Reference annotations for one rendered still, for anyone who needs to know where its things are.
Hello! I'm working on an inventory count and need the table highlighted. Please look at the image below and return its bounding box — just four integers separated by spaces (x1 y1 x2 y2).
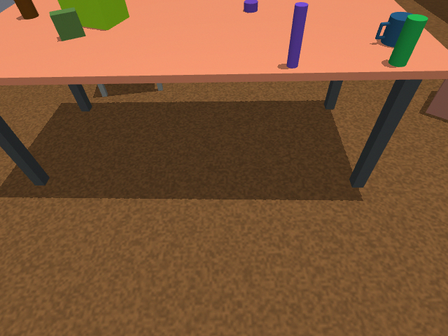
0 0 448 188

